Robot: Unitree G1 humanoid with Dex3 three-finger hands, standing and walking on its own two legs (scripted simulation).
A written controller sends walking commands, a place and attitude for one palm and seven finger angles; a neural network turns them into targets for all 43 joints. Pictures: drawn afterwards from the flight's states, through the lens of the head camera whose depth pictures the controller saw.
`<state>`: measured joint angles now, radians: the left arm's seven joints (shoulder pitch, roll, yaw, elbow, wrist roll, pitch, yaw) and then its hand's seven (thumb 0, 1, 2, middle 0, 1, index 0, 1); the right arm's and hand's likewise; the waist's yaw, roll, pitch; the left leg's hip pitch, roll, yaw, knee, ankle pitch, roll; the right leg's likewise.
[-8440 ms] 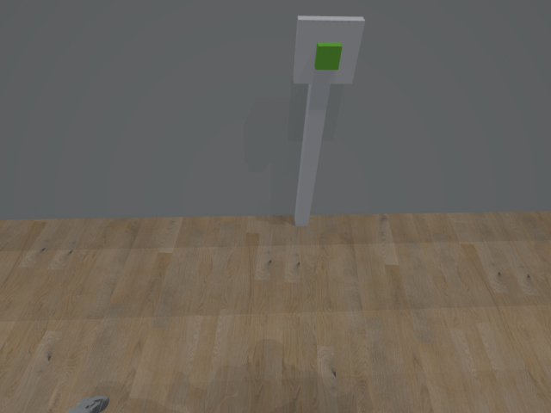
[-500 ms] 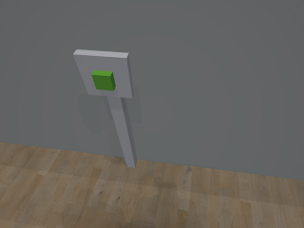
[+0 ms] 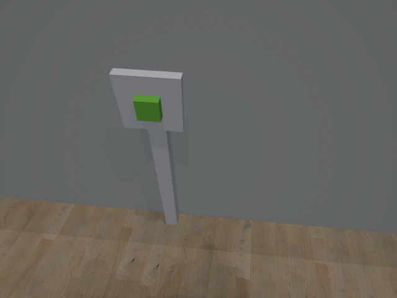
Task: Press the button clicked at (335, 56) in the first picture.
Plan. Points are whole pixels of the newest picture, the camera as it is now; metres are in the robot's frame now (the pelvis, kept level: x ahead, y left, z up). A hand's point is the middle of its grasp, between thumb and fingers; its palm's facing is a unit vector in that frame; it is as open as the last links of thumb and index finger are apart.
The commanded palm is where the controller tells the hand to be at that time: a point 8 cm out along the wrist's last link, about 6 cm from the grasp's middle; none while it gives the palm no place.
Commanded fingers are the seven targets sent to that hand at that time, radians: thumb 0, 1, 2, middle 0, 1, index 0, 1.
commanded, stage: come to a stop and stand still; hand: left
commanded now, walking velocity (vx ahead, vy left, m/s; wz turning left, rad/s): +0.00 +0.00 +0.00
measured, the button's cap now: (148, 108) +0.56 +0.18 +0.06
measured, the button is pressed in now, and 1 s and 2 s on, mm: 0 0 0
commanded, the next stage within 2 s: look again from close up in 0.94 s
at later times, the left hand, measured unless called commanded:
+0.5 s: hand out of the picture +0.03 +0.14 -0.17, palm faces +0.01 -0.98 -0.20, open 7.3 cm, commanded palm none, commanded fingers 0.00 0.90 0.90 -0.20 -0.30 -0.20 -0.30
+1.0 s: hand out of the picture +0.02 +0.11 -0.17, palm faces +0.04 -0.98 -0.19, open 7.3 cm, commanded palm none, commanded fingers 0.00 0.90 0.90 -0.20 -0.30 -0.20 -0.30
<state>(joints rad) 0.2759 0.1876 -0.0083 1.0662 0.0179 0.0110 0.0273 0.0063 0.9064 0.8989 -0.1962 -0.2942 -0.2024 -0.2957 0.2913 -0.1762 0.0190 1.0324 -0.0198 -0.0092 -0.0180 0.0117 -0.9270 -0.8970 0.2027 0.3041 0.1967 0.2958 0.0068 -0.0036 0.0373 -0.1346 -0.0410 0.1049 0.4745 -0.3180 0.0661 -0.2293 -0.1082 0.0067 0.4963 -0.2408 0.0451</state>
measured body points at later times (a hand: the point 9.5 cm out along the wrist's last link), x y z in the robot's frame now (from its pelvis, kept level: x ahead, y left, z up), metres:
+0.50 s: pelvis +0.02 -0.04 +0.00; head +0.04 -0.04 +0.45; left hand +0.03 +0.19 -0.16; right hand +0.02 -0.25 -0.16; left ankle -0.03 +0.07 -0.74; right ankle +0.02 -0.18 -0.74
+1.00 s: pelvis +0.02 -0.06 +0.00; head +0.04 -0.06 +0.45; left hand +0.02 +0.16 -0.16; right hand +0.03 -0.28 -0.16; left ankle -0.03 +0.07 -0.74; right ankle +0.02 -0.18 -0.74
